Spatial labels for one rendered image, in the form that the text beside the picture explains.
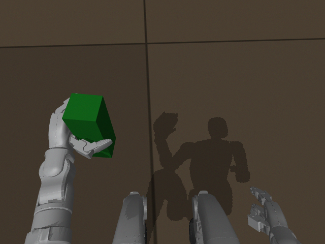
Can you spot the carton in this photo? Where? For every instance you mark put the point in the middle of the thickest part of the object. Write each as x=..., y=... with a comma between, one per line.
x=87, y=118

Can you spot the left robot hand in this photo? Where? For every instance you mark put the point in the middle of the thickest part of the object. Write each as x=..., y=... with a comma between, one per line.
x=60, y=136

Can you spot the right robot hand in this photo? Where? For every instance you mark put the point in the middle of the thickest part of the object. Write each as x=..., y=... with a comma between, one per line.
x=263, y=219

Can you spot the left robot arm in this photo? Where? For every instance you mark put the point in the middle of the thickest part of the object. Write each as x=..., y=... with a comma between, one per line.
x=54, y=207

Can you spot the right robot arm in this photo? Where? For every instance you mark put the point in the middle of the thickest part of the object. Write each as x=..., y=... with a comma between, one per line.
x=282, y=235

